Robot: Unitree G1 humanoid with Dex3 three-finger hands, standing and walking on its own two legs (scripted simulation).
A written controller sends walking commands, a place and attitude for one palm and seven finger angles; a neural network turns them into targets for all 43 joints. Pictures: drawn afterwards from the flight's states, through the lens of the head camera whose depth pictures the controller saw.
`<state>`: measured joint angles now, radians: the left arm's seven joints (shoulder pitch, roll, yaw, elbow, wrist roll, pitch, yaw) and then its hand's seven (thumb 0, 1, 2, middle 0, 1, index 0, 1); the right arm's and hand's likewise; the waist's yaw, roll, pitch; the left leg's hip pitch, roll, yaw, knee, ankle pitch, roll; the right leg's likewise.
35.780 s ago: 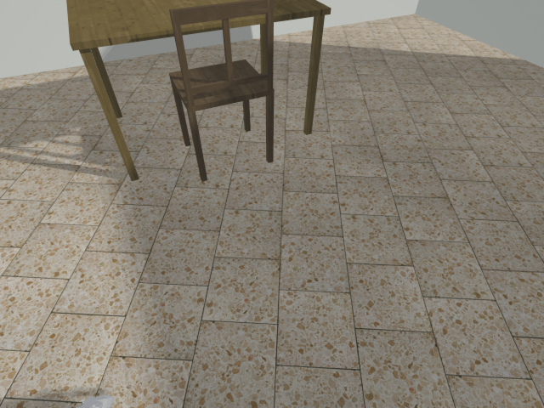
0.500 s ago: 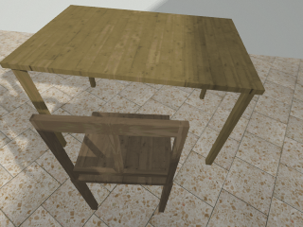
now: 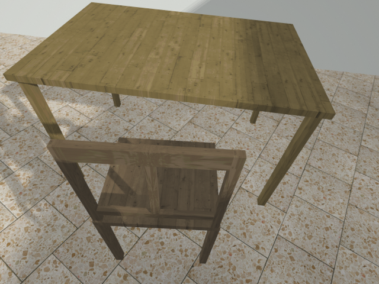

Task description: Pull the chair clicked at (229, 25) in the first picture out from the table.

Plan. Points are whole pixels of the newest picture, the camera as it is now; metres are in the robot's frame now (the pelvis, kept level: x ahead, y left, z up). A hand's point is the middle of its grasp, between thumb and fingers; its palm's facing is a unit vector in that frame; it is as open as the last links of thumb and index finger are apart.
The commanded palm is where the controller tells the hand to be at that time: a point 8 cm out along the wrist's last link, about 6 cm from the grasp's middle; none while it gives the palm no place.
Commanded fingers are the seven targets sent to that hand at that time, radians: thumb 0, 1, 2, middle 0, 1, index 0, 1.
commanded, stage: look again from close up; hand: left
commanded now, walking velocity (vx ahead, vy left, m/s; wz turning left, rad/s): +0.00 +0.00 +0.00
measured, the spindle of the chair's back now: (153, 190) +0.37 +0.12 -0.09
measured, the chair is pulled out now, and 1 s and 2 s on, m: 0.21 0.21 0.21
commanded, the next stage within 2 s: shuffle to correct the standing spot in 0.02 s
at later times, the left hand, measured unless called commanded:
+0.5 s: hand out of the picture -0.01 +0.15 -0.19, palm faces -0.01 -0.98 -0.18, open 7.4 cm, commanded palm none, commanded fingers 0.00 0.90 0.90 -0.20 -0.30 -0.20 -0.30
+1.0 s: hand out of the picture -0.03 +0.10 -0.18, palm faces +0.00 -0.98 -0.20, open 7.3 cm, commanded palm none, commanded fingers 0.00 0.90 0.90 -0.20 -0.30 -0.20 -0.30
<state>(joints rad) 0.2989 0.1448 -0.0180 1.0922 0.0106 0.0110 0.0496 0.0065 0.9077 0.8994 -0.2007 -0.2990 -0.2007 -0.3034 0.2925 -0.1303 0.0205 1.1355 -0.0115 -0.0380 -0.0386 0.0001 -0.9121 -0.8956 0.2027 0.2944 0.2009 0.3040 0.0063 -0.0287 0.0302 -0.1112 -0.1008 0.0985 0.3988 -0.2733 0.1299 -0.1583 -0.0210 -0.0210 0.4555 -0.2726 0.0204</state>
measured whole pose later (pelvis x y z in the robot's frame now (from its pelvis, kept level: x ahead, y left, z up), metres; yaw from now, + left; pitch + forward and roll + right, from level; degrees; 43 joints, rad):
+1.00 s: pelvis -0.07 -0.08 +0.00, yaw -2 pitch +0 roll +0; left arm 0.29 0.19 0.02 0.95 0.04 0.01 0.05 0.01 0.92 0.90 -0.21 -0.30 -0.21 -0.30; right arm 0.23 -0.17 -0.05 1.03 -0.01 0.04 0.00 0.00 -0.91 -0.90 0.20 0.29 0.20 0.30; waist 0.03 -0.06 0.04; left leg -0.33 -0.03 0.06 0.71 -0.40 -0.03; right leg -0.23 -0.06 0.00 0.53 -0.30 0.03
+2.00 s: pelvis -0.08 -0.02 +0.00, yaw -1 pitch -1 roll -1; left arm 0.36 0.16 -0.01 1.06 0.02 0.00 0.05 0.01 0.91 0.90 -0.20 -0.30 -0.20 -0.30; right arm 0.27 -0.17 0.00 1.04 -0.01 -0.01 -0.01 0.01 -0.93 -0.90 0.20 0.29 0.20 0.30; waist 0.00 -0.02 0.00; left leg -0.24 -0.10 0.09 0.45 -0.21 0.13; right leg -0.16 -0.03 -0.03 0.48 -0.30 0.02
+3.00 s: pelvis -0.07 -0.02 +0.00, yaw -2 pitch -1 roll -1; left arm 0.36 0.14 -0.02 1.10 0.02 -0.01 0.05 0.01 0.91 0.90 -0.20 -0.30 -0.20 -0.30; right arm 0.29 -0.12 0.01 1.15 0.00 -0.02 -0.02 0.00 -0.92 -0.90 0.20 0.29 0.20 0.30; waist 0.00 -0.05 0.01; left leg -0.18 -0.11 0.10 0.36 -0.18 0.14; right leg -0.11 -0.04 -0.02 0.40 -0.27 0.04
